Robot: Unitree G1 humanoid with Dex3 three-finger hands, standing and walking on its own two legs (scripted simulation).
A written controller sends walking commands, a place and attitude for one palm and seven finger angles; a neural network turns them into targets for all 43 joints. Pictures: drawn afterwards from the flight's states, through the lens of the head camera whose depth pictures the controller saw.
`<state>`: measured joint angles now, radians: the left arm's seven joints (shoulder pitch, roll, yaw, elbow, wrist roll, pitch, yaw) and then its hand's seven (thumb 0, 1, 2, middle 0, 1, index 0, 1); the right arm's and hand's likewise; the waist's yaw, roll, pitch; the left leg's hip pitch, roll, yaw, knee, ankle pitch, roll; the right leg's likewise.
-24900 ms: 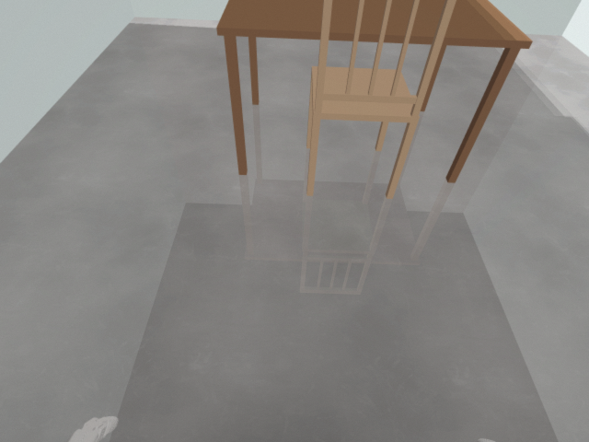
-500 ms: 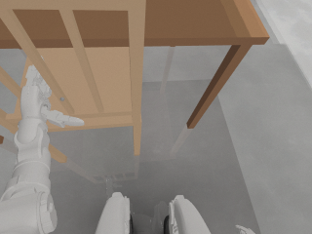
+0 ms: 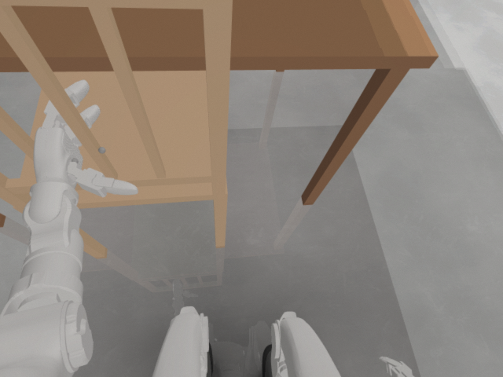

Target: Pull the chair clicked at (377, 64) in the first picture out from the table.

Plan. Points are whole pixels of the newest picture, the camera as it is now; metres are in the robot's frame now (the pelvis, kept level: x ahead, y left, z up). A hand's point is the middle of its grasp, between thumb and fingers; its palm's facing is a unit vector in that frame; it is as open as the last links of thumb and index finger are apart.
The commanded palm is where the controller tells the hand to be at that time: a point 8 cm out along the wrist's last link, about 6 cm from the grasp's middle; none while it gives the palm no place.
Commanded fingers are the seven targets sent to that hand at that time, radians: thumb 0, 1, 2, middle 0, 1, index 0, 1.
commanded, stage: hook a spindle and tug to test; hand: left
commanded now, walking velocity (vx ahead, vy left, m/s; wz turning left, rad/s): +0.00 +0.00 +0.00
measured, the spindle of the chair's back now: (74, 120) +0.47 +0.25 +0.08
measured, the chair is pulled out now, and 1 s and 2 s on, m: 0.00 0.01 0.13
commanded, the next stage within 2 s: step backward, pulling the chair out in 1.20 s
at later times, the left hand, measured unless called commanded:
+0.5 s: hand (102, 153) +0.44 +0.23 +0.03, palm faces +0.11 -0.99 -0.04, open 6.8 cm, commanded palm +0.42 +0.26 +0.03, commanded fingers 0.00 0.90 0.90 -0.50 -1.45 -0.50 -1.45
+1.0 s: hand (103, 162) +0.43 +0.22 +0.03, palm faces +0.10 -0.99 -0.03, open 5.0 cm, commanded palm +0.39 +0.26 +0.03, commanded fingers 0.00 0.90 0.90 -0.50 -1.45 -0.50 -1.45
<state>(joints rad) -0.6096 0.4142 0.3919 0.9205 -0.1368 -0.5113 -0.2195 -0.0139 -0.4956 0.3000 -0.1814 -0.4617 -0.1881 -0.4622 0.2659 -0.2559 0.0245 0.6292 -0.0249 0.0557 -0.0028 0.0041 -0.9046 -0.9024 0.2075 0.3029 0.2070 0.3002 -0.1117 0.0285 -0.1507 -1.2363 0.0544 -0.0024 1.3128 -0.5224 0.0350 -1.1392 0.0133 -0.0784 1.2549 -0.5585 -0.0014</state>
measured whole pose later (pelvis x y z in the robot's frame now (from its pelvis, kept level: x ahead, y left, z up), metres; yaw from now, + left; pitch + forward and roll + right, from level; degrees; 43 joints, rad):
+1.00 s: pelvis +0.01 +0.01 +0.01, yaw -1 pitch +24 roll -4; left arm -0.41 0.35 0.34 0.73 -0.18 -0.47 -0.17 0.01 0.81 0.82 -0.46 -1.45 -0.43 -1.45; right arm 0.27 -0.25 0.01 0.60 -0.01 0.05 0.02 0.01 -0.90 -0.90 0.21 0.30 0.21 0.30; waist -0.11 0.03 -0.17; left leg -1.16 0.06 0.02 1.26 -0.53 0.04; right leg -1.07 0.02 -0.05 1.20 -0.55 0.01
